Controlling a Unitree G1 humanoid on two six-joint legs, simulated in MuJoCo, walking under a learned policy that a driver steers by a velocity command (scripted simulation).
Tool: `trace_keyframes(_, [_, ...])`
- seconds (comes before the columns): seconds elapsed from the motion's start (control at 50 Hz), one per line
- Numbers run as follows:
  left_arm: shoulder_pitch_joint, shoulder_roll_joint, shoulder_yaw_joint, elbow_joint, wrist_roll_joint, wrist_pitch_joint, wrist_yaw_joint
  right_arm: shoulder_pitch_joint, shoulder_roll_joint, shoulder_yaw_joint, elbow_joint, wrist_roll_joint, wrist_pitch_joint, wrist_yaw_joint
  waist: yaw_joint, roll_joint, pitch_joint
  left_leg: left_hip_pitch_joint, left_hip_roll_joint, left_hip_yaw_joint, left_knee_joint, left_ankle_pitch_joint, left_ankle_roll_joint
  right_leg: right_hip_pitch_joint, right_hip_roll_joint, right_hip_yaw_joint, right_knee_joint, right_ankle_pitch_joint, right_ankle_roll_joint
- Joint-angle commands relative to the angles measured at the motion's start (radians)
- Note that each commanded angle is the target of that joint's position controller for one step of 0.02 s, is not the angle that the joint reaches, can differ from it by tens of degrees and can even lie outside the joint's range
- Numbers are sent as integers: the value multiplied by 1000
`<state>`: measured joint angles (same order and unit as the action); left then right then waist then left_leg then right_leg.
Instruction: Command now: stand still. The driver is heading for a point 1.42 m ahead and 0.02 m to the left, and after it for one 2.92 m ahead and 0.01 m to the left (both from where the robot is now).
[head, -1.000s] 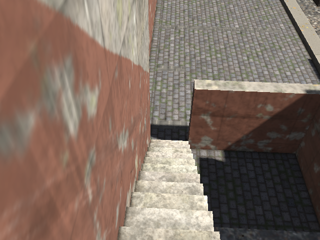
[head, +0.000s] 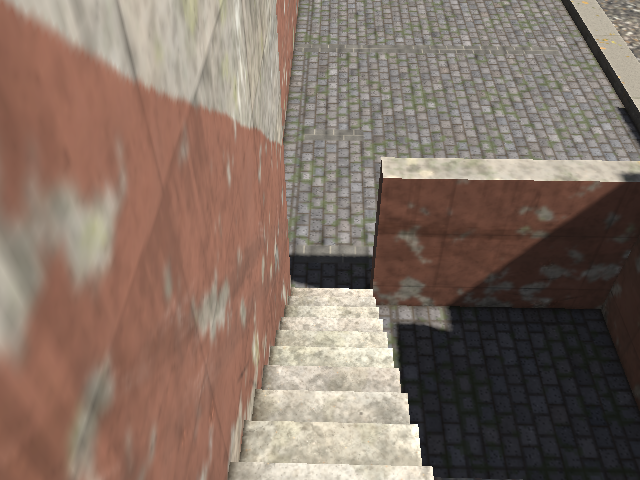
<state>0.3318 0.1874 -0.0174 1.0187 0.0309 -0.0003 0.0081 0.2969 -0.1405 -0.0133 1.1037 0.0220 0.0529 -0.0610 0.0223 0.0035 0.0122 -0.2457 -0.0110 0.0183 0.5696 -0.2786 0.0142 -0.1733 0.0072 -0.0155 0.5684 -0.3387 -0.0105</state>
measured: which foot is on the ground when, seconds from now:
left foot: down 0.00-1.00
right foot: down 0.00-1.00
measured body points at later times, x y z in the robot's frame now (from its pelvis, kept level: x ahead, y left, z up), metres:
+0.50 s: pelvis +0.01 -0.01 +0.02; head -0.01 +0.00 +0.46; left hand +0.02 +0.20 -0.15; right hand +0.00 -0.23 -0.14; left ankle +0.03 +0.11 -0.73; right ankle -0.02 -0.11 -0.73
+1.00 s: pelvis +0.01 -0.04 +0.01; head -0.01 -0.04 +0.46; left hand +0.03 +0.18 -0.14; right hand -0.02 -0.26 -0.15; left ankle +0.03 +0.11 -0.73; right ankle -0.02 -0.11 -0.73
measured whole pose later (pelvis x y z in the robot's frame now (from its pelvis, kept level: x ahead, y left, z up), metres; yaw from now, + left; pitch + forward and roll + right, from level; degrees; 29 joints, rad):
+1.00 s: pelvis +0.01 -0.04 +0.01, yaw -1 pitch -2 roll +0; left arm 0.32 0.17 -0.02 1.02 0.05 0.01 -0.01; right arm 0.30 -0.14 0.00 1.20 0.03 0.05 -0.06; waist 0.02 -0.01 -0.03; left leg -0.16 0.05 0.02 0.35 -0.16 -0.05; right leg -0.10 0.07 -0.01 0.36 -0.23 -0.07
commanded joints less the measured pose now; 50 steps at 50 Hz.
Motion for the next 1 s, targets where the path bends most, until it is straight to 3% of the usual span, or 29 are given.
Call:
trace_keyframes(0.02, [59,31,6,-29,34,51,0,-35,-103,1,-37,28,-34,2,44,42,35,-64,207,-208,-218,323,39,28,-72,91,-101,45,-13])
trace_keyframes(0.08, [27,33,2,-29,30,59,-12,-10,-84,13,-2,29,-45,-1,45,62,23,-63,168,-174,-267,175,4,84,-98,110,-152,87,-17])
trace_keyframes(0.16, [16,45,4,-15,26,44,-12,35,-71,16,24,29,-35,-1,17,43,51,1,148,-136,-277,162,-15,41,-112,127,-217,127,-18])
trace_keyframes(0.18, [10,43,4,-3,20,42,-9,46,-62,20,29,21,-36,2,9,35,61,14,146,-131,-273,185,-16,21,-113,129,-223,130,-13])
trace_keyframes(0.36, [-2,43,-1,1,22,22,-13,38,-73,19,49,19,-30,3,-5,0,46,68,150,-110,-270,180,-12,-11,-114,133,-266,170,-19])
trace_keyframes(0.38, [1,37,-1,-8,27,21,-17,35,-81,14,53,27,-27,0,-1,10,35,71,150,-109,-274,167,-13,0,-115,134,-272,175,-27])
trace_keyframes(1.0, [5,19,-6,-35,22,-6,-23,57,-73,8,88,8,-8,1,-1,-18,49,94,145,-61,-253,147,-35,-36,-112,131,-311,240,-57])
